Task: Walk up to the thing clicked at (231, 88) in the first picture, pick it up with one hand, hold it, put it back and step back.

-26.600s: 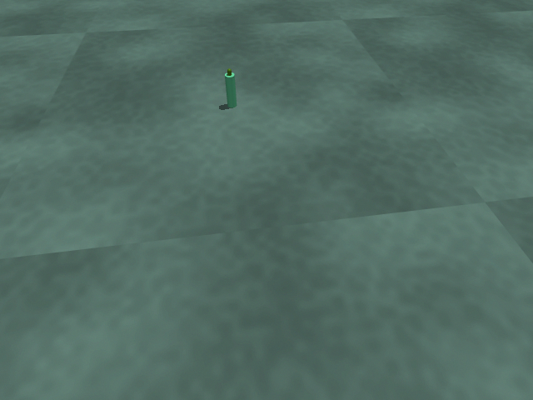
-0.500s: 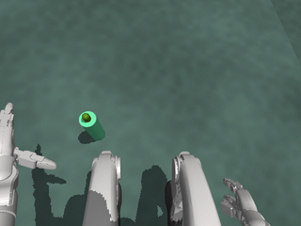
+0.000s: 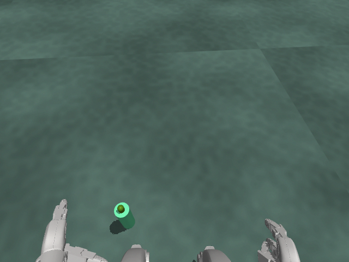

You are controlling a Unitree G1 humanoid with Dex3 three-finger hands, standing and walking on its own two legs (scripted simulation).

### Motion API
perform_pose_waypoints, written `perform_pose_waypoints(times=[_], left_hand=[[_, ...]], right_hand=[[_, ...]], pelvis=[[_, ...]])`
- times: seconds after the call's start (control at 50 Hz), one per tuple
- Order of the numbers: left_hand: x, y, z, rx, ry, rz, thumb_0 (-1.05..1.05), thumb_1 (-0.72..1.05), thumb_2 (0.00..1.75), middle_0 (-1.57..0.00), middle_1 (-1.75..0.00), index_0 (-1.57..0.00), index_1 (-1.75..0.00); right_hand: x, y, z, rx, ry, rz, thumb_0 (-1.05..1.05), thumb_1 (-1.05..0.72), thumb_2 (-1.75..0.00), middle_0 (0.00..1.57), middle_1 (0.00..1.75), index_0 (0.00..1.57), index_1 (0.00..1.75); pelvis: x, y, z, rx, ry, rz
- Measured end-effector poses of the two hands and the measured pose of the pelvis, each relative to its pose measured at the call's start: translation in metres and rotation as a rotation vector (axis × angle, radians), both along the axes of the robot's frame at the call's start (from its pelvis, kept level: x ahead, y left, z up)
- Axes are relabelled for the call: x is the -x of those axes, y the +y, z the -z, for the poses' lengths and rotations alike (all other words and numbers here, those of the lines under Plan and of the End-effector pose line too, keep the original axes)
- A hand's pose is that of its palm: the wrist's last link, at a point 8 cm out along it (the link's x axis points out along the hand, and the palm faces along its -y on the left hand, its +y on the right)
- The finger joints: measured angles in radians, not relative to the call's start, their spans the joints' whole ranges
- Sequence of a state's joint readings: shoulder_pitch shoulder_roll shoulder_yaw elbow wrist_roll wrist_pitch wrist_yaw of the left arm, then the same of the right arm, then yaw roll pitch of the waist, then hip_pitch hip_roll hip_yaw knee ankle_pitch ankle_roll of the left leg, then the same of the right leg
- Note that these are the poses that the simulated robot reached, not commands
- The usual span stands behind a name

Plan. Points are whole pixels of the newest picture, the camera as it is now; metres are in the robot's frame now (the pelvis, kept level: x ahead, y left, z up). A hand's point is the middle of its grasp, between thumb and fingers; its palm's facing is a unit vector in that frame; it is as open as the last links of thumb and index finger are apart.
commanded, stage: home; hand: left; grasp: from the side
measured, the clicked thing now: (124, 215) +0.38 +0.21 -0.55
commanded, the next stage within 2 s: stand in 1.94 s
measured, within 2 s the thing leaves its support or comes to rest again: neither
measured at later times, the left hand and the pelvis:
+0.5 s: hand (86, 254) +0.17 +0.18 -0.02, palm faces +0.11 -0.95 -0.29, open 17.5 cm; pelvis +0.01 +0.00 +0.04, yaw +1 degrees
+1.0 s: hand (87, 256) +0.17 +0.18 -0.02, palm faces +0.10 -0.95 -0.29, open 17.5 cm; pelvis +0.00 -0.01 +0.04, yaw +1 degrees
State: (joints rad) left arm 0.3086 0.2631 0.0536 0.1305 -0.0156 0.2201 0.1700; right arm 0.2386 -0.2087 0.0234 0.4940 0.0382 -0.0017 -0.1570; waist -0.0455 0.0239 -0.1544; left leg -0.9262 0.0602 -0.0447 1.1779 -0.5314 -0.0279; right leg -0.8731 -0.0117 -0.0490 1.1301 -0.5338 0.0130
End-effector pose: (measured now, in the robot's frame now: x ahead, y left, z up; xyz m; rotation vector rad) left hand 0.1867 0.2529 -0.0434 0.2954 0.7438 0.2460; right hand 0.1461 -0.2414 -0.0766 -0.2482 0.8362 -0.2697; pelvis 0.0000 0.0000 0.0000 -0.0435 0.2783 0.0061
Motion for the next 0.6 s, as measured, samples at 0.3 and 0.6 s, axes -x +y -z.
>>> perform_pose_waypoints(times=[0.3,0.6], left_hand=[[0.033,-0.025,-0.058,0.05,-0.035,0.012,-0.01,-0.58,0.03,-0.05,-0.04,-0.05,-0.04],[0.038,-0.03,-0.057,0.063,-0.023,0.012,-0.01,-0.54,0.05,-0.05,-0.05,-0.05,-0.05]], right_hand=[[-0.019,0.008,-0.046,-0.009,-0.152,-0.027,0.01,-0.9,-0.9,0.2,0.3,0.2,0.3],[-0.015,0.0,-0.051,0.012,-0.165,-0.047,0.01,-0.9,-0.9,0.2,0.3,0.2,0.3]], pelvis=[[-0.011,0.0,-0.033,-0.01,-0.114,-0.009],[-0.005,-0.006,-0.037,-0.014,-0.136,-0.013]])
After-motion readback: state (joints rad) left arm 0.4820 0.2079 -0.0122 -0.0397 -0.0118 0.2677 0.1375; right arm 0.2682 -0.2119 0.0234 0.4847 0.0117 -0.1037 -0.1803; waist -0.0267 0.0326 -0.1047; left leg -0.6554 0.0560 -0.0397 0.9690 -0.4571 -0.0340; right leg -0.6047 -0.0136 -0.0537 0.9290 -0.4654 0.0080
